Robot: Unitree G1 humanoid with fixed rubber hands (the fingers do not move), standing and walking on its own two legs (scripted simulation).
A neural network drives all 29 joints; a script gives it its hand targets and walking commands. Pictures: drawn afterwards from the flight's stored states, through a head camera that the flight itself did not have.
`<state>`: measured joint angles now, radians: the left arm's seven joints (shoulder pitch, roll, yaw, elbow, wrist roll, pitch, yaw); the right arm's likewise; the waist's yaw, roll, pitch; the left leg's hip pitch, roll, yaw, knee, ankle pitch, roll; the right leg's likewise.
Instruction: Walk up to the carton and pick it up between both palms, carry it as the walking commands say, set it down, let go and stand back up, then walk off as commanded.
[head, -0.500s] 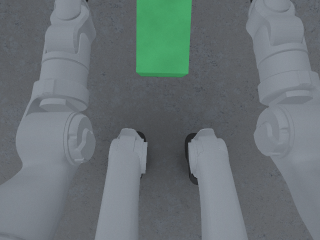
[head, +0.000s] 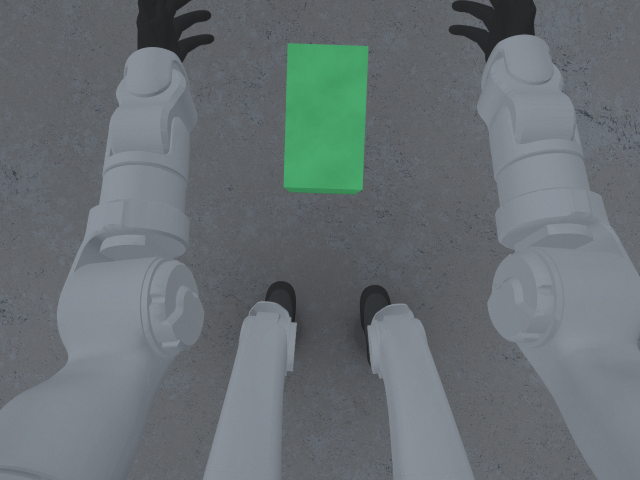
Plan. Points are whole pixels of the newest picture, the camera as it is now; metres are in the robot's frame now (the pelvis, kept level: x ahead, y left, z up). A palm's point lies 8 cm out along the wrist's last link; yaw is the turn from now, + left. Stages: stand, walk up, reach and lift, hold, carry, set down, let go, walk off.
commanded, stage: set down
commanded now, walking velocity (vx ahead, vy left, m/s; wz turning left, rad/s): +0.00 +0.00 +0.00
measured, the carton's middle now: (324, 127) +0.56 +0.02 -0.55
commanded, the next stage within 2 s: let go in 0.18 s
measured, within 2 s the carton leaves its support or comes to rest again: neither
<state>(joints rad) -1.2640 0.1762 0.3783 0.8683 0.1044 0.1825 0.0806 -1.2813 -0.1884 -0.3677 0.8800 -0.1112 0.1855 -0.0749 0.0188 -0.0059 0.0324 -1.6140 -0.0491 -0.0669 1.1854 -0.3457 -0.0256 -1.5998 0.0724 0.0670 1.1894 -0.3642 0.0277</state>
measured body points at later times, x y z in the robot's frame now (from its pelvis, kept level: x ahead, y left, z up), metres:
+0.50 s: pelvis +0.03 +0.01 +0.07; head +0.33 +0.01 +0.41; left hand +0.48 +0.21 -0.06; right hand +0.48 -0.18 -0.06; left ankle +0.08 +0.12 -0.60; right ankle +0.07 -0.12 -0.60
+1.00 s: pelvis +0.08 +0.00 +0.14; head +0.17 +0.01 +0.58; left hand +0.29 +0.23 +0.04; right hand +0.30 -0.22 +0.05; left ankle +0.08 +0.12 -0.60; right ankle +0.07 -0.12 -0.60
